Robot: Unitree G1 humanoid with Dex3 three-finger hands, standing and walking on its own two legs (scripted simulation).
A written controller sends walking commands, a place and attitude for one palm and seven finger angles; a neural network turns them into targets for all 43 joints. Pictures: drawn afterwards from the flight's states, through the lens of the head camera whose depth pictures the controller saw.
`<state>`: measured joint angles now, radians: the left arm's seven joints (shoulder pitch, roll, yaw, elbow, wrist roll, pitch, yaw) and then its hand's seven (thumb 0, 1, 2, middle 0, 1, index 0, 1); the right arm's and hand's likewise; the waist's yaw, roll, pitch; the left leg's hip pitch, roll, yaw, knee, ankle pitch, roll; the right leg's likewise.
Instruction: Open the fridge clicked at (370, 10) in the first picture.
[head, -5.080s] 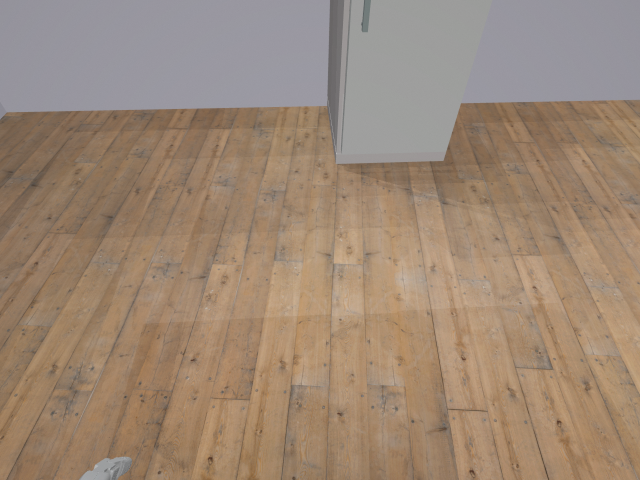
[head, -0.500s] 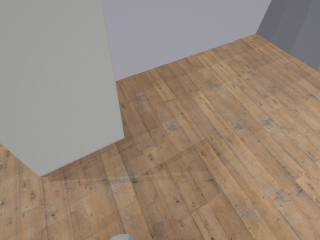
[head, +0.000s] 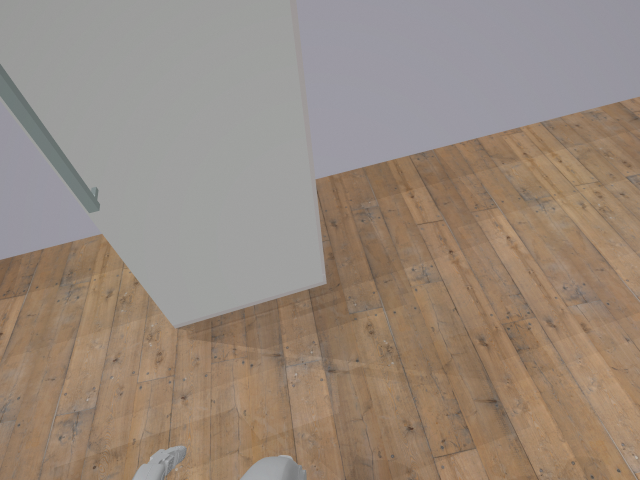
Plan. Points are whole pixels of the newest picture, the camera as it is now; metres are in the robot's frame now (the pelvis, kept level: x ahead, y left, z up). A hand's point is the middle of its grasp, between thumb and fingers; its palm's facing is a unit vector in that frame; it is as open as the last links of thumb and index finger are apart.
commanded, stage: turn to face it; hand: left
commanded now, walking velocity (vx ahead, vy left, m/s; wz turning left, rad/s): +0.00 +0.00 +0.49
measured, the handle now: (41, 126) +0.66 +0.52 +0.11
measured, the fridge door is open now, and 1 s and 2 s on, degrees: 0 0 0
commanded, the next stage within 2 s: take the last steps up to it in 0.38 s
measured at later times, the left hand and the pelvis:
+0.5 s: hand out of the picture -0.05 +0.27 -0.18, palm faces +0.27 -0.94 -0.23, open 7.4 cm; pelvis -0.03 +0.06 +0.01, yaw +12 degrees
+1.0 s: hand out of the picture +0.04 +0.23 -0.15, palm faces +0.33 -0.92 -0.22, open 7.3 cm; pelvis +0.03 +0.04 +0.01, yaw +16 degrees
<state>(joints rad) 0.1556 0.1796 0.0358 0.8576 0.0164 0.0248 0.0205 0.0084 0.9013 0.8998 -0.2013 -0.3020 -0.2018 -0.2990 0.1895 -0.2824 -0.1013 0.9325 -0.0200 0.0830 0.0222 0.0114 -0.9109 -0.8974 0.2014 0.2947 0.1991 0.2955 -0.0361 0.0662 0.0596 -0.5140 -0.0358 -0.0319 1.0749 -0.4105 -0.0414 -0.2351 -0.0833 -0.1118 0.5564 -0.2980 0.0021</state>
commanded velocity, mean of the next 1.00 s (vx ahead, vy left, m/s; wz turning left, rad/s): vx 0.16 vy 0.02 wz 0.20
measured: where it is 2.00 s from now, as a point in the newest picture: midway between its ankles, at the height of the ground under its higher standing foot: (276, 465)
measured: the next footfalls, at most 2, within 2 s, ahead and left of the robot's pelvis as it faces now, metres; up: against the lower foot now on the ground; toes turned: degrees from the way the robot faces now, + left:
left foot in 0.32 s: -0.01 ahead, +0.14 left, +0.00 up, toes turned +15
right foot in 0.88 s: +0.07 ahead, -0.05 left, +0.00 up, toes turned +10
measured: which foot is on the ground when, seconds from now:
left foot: up 0.00-0.30, down 0.32-0.90, up 0.92-1.00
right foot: down 0.00-0.32, up 0.34-0.86, down 0.88-1.00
